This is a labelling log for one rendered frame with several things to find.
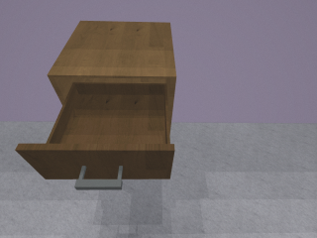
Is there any drawer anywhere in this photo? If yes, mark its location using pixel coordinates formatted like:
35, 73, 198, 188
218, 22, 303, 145
15, 82, 175, 179

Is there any handle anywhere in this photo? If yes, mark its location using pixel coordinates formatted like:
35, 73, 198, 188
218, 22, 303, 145
74, 166, 123, 190

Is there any cabinet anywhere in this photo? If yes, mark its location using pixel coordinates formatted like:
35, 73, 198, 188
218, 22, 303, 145
47, 21, 176, 133

